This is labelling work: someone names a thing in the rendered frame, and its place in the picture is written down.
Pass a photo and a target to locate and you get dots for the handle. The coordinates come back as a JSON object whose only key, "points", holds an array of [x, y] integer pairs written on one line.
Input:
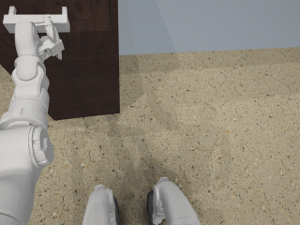
{"points": [[60, 21]]}

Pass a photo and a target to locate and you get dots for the drawer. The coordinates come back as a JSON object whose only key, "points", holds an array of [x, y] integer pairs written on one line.
{"points": [[81, 14]]}

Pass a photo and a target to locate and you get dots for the left robot forearm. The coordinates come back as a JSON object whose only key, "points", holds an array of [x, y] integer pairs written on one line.
{"points": [[30, 101]]}

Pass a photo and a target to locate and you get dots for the left robot shin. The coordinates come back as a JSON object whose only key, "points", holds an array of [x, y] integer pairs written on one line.
{"points": [[112, 216]]}

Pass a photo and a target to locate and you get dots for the robot left hand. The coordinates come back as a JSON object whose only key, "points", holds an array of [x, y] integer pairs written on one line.
{"points": [[27, 41]]}

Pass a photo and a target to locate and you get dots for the left robot upper arm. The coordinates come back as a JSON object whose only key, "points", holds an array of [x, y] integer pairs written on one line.
{"points": [[24, 152]]}

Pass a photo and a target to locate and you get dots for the cabinet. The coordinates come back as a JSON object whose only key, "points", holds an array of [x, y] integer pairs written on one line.
{"points": [[85, 82]]}

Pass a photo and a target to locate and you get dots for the left robot thigh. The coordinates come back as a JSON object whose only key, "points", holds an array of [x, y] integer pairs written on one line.
{"points": [[99, 207]]}

